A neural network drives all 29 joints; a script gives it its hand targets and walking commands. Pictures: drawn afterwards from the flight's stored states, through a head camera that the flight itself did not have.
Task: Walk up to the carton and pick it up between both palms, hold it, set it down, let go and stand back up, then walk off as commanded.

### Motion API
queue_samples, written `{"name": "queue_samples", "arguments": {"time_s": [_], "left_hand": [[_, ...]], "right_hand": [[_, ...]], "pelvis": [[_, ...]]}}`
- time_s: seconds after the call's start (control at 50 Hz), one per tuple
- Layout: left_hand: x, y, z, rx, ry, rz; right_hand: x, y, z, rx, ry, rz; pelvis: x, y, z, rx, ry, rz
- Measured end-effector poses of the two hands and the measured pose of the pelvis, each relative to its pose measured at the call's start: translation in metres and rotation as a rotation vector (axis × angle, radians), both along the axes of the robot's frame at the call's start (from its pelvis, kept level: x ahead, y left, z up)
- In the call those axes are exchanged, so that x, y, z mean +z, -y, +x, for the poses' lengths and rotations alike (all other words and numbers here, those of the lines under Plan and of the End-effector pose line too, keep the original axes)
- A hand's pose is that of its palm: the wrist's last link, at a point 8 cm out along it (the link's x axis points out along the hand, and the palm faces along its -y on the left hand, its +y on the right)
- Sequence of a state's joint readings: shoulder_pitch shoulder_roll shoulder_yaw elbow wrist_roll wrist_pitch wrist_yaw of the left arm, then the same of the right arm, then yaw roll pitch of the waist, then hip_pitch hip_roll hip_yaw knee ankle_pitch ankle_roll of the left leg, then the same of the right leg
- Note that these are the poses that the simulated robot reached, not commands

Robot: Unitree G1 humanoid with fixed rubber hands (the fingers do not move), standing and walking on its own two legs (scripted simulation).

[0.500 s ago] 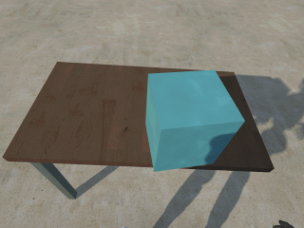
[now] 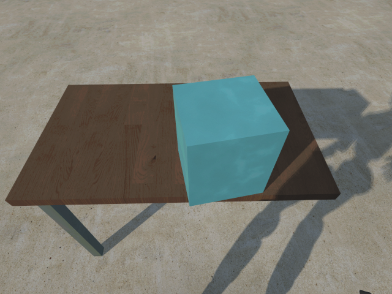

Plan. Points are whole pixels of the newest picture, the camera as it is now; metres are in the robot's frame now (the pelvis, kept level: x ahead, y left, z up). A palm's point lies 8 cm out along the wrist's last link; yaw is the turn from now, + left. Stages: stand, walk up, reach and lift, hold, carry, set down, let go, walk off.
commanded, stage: walk up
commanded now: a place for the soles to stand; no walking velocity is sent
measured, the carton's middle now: (220, 142) +0.49 -0.03 +0.00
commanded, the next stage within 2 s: none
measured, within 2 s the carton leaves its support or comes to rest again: neither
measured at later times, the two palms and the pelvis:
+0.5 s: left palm out of the picture +0.09 +0.35 -0.10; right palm out of the picture +0.12 -0.32 -0.08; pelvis +0.03 +0.02 +0.01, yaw +0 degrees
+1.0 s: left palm out of the picture +0.09 +0.35 -0.10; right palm out of the picture +0.12 -0.31 -0.07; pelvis +0.03 +0.02 +0.01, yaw +1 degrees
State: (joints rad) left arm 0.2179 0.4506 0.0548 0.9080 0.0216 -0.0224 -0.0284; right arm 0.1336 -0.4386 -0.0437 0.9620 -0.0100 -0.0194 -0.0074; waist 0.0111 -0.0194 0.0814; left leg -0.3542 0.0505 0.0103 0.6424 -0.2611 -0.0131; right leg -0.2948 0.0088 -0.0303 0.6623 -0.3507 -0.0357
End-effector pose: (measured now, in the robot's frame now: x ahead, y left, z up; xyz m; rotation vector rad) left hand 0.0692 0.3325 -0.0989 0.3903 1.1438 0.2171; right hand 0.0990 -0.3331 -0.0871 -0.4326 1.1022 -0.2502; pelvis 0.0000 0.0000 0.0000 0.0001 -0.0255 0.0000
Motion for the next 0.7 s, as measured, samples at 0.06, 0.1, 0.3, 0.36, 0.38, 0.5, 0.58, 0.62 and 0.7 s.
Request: {"name": "queue_samples", "arguments": {"time_s": [0.06, 0.1, 0.3, 0.36, 0.38, 0.5, 0.58, 0.62, 0.7], "left_hand": [[0.001, 0.000, 0.001, 0.007, 0.025, -0.007], [0.001, -0.001, -0.001, 0.012, 0.028, -0.012], [-0.003, -0.022, 0.011, 0.020, 0.015, -0.025], [-0.002, -0.023, 0.015, 0.022, 0.003, -0.023], [-0.002, -0.022, 0.015, 0.024, -0.003, -0.021], [0.000, -0.013, 0.021, 0.030, -0.006, -0.017], [0.000, -0.013, 0.026, 0.026, -0.002, -0.020], [0.000, -0.014, 0.027, 0.024, 0.002, -0.020], [0.001, -0.013, 0.030, 0.018, 0.016, -0.021]], "right_hand": [[0.004, -0.001, -0.002, -0.003, 0.022, -0.002], [0.007, -0.002, -0.001, -0.002, 0.032, -0.004], [0.013, -0.020, -0.004, 0.003, -0.005, -0.029], [0.014, -0.019, -0.006, 0.006, -0.040, -0.034], [0.013, -0.018, -0.004, 0.007, -0.042, -0.033], [0.011, -0.016, 0.026, 0.012, 0.028, -0.007], [0.014, -0.018, 0.038, 0.020, 0.050, -0.007], [0.014, -0.018, 0.041, 0.022, 0.056, -0.007], [0.015, -0.018, 0.039, 0.022, 0.060, -0.007]], "pelvis": [[0.001, -0.002, -0.001, 0.000, 0.001, -0.002], [0.002, -0.003, -0.002, 0.001, 0.000, -0.004], [0.004, -0.023, 0.012, 0.004, -0.016, -0.026], [0.007, -0.023, 0.018, 0.010, -0.032, -0.028], [0.007, -0.022, 0.020, 0.010, -0.035, -0.027], [0.006, -0.015, 0.029, 0.008, -0.034, -0.017], [0.006, -0.016, 0.032, 0.009, -0.040, -0.018], [0.006, -0.017, 0.032, 0.009, -0.040, -0.018], [0.006, -0.017, 0.030, 0.009, -0.036, -0.019]]}}
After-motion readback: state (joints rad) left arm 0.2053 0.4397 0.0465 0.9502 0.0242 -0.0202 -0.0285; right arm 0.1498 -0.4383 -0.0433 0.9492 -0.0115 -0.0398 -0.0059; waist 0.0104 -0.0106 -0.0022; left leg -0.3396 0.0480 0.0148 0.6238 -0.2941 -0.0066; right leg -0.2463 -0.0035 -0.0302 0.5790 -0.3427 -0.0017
